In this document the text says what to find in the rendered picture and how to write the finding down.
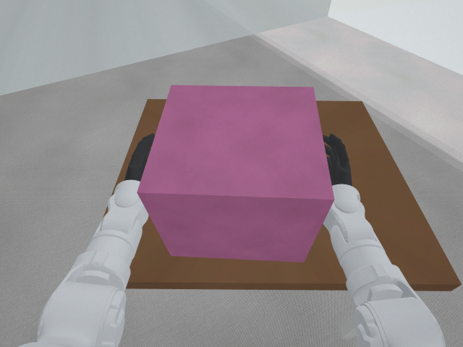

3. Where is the robot right upper arm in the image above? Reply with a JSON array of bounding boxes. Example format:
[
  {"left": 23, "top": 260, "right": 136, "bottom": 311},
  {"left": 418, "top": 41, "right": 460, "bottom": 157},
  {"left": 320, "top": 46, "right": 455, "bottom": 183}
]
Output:
[{"left": 354, "top": 297, "right": 444, "bottom": 347}]

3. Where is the robot right hand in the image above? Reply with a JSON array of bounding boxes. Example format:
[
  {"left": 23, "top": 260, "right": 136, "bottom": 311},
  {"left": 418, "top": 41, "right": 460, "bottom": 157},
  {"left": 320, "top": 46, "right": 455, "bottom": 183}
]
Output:
[{"left": 323, "top": 134, "right": 352, "bottom": 186}]

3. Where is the robot left hand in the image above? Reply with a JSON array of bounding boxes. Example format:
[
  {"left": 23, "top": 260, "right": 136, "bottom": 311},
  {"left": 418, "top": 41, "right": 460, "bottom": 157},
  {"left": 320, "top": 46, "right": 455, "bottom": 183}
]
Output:
[{"left": 124, "top": 133, "right": 155, "bottom": 181}]

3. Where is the table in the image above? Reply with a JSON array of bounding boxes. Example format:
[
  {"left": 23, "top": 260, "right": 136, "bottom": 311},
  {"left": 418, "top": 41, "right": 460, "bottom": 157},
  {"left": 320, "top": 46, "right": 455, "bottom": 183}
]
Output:
[{"left": 104, "top": 99, "right": 461, "bottom": 339}]

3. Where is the left robot forearm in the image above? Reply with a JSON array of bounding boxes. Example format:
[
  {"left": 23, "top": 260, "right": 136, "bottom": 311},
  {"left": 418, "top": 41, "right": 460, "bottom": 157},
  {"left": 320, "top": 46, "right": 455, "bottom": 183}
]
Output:
[{"left": 37, "top": 180, "right": 148, "bottom": 342}]

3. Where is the robot left upper arm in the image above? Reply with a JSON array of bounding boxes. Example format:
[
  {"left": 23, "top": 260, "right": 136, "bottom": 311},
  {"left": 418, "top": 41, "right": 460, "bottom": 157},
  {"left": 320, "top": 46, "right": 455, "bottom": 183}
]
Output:
[{"left": 18, "top": 281, "right": 126, "bottom": 347}]

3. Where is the carton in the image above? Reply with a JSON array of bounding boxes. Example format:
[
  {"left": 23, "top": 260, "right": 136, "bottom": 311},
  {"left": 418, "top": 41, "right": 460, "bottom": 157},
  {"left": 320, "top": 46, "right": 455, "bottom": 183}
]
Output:
[{"left": 137, "top": 85, "right": 334, "bottom": 262}]

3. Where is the right robot forearm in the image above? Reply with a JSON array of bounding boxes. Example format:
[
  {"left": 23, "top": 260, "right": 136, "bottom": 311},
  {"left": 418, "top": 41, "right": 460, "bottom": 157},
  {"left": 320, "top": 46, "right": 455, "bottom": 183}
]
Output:
[{"left": 323, "top": 184, "right": 446, "bottom": 347}]

